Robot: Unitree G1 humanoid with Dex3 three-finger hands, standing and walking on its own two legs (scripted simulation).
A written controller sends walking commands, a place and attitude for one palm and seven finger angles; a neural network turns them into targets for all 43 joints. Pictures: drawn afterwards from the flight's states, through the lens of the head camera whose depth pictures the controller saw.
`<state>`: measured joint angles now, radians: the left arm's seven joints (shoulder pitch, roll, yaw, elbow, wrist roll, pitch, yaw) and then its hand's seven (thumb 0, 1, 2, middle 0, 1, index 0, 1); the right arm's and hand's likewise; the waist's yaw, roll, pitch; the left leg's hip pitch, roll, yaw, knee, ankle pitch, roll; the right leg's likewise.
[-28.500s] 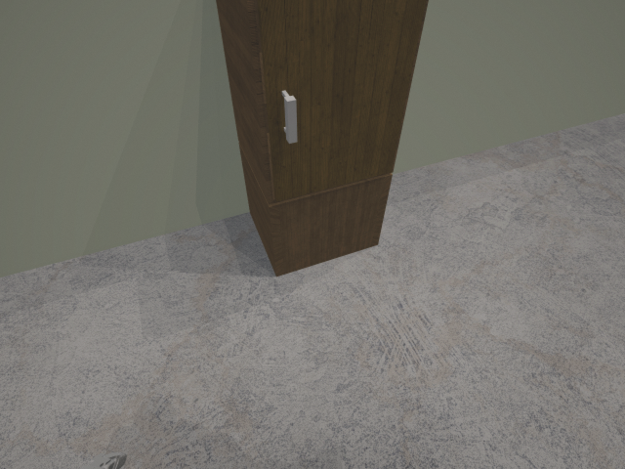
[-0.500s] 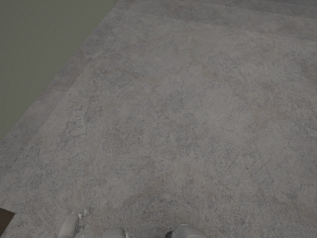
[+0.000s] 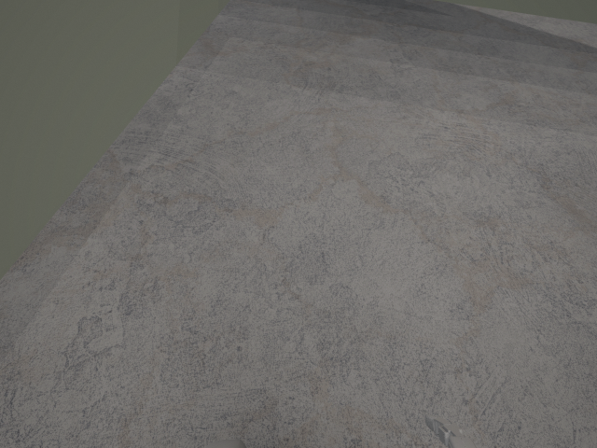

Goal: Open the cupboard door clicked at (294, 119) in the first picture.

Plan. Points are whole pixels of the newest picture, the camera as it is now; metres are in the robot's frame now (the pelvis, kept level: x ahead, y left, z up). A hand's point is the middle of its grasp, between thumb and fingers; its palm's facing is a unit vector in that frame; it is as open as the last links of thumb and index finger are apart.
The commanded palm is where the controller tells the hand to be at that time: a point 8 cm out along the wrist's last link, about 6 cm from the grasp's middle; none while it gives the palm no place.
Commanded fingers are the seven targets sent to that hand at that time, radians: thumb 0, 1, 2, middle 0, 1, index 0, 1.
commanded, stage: walk to a spot facing it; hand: left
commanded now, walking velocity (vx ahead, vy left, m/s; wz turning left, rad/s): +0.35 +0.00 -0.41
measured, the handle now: out of the picture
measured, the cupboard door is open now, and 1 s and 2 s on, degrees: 41 41 41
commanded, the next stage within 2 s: turn to face it in 0.30 s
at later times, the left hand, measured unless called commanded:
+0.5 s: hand (264, 310) +0.35 +0.09 -0.15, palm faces -0.19 -0.96 -0.21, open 7.4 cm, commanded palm none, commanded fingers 0.00 0.90 0.90 -0.20 -0.30 -0.20 -0.30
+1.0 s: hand (248, 284) +0.41 +0.13 -0.16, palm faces +0.12 -0.97 -0.23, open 7.4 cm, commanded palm none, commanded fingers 0.00 0.90 0.90 -0.20 -0.30 -0.20 -0.30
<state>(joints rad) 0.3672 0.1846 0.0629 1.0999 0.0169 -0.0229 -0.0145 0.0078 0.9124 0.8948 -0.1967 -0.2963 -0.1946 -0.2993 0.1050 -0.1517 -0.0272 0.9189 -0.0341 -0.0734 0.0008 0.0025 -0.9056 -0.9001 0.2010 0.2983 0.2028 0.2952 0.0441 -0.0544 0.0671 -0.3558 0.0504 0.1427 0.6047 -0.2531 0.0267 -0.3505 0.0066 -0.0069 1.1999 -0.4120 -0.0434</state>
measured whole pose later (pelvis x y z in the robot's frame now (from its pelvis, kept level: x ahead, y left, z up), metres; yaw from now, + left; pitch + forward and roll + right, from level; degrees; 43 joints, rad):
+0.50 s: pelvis +0.22 -0.07 +0.01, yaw -9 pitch +1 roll +0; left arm 0.14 0.19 0.04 0.98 0.01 -0.05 0.00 0.00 0.91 0.90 -0.19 -0.30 -0.19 -0.30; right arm 0.31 -0.19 -0.04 1.06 -0.01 0.00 -0.01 0.01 -0.91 -0.90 0.20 0.30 0.20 0.29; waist -0.07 0.00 0.07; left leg -0.49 0.13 0.07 1.08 -0.37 -0.05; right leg -0.25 0.01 -0.13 0.49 -0.25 -0.07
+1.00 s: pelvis +0.34 -0.08 +0.01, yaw +5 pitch +3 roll -2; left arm 0.15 0.22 0.07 0.94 0.02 0.04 0.01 0.00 0.91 0.90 -0.20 -0.30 -0.19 -0.30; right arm 0.18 -0.20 -0.05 0.94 -0.02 0.02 0.00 0.01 -0.91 -0.90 0.20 0.30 0.20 0.30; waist -0.01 0.01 0.06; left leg -0.40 -0.01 0.00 0.52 -0.16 0.05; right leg -0.48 -0.06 0.00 0.96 -0.43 0.07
